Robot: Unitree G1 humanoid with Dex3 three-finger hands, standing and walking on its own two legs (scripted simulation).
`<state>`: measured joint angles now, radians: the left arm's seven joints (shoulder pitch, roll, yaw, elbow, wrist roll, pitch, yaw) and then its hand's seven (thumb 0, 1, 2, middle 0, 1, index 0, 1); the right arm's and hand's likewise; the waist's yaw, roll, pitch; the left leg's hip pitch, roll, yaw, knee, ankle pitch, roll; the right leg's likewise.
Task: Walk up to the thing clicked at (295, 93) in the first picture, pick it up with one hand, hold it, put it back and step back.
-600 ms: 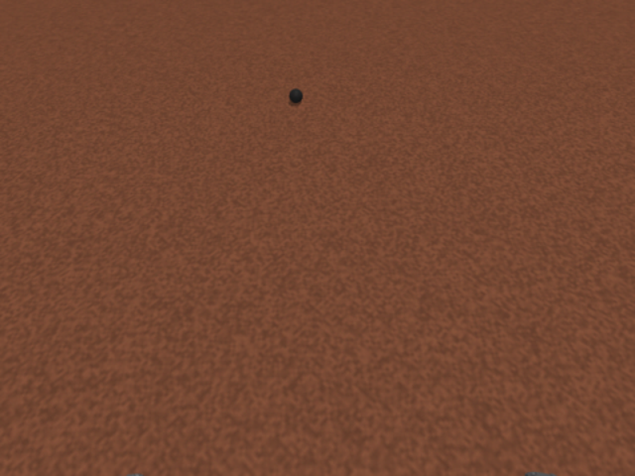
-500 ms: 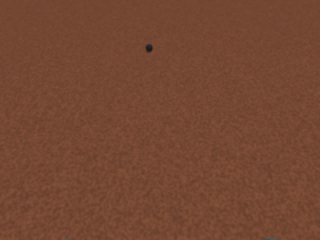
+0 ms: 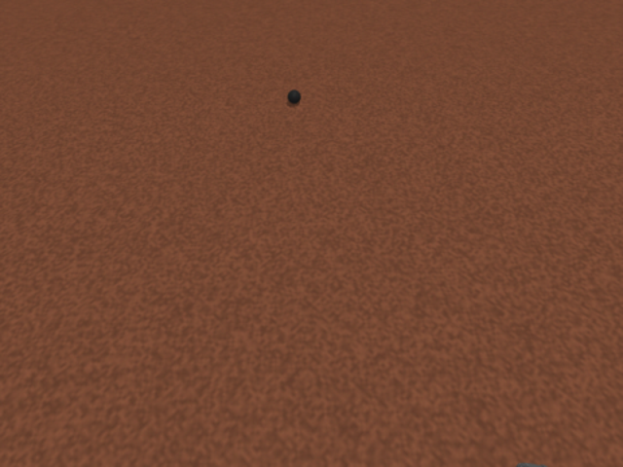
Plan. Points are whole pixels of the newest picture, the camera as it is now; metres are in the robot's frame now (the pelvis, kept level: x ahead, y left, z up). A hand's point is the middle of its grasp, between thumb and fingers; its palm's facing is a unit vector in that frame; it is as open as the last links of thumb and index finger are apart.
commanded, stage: stand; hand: left
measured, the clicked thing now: (294, 96) +2.15 +0.13 -0.74
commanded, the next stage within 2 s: walk up in 0.52 s
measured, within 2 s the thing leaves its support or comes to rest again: neither
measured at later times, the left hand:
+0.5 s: hand out of the picture +0.08 +0.25 -0.16, palm faces -0.02 -0.94 -0.34, open 7.4 cm
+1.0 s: hand (109, 434) +0.18 +0.34 -0.16, palm faces -0.03 -0.94 -0.35, open 7.4 cm
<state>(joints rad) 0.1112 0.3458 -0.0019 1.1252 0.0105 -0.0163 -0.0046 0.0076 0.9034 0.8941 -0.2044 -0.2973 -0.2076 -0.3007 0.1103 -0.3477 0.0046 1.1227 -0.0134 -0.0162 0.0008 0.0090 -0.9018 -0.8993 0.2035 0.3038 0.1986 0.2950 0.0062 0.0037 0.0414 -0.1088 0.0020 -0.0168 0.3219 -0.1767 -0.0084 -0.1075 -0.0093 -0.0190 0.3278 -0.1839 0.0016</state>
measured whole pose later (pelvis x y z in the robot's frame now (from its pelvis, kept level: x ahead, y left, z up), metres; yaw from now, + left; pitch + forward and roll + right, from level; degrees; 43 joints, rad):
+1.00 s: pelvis +0.15 +0.05 -0.01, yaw -1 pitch -1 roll +0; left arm 0.28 0.46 0.05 1.04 0.01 -0.03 -0.08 0.01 0.91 0.89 -0.20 -0.30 -0.21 -0.30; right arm 0.24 -0.41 -0.09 0.94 -0.03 -0.11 0.05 0.01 -0.90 -0.90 0.20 0.30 0.20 0.30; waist 0.01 -0.05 0.00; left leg -0.12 0.00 0.09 0.43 -0.30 0.02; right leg -0.38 0.00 0.05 1.04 -0.36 -0.04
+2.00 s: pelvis +0.77 +0.04 -0.01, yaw -4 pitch -2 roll -1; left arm 0.29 0.44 0.04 0.90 -0.01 -0.06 -0.06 0.01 0.90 0.89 -0.20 -0.30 -0.21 -0.30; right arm 0.27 -0.36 -0.04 0.84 -0.01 -0.11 0.05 0.01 -0.90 -0.90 0.21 0.30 0.20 0.30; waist 0.00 -0.06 0.07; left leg -0.17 0.04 0.11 0.44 -0.24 0.03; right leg -0.49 -0.04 0.06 1.07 -0.30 -0.02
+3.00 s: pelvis +1.24 -0.01 -0.01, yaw -2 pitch -4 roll -1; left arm 0.31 0.42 0.04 0.88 0.00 -0.05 -0.05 0.01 0.90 0.89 -0.21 -0.30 -0.21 -0.30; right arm 0.28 -0.37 -0.04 0.83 0.00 -0.09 0.04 0.01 -0.90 -0.90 0.21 0.30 0.20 0.30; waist 0.00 -0.05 0.09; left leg -0.20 0.01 0.07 0.47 -0.20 0.04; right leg -0.44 -0.04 0.07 1.07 -0.33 -0.03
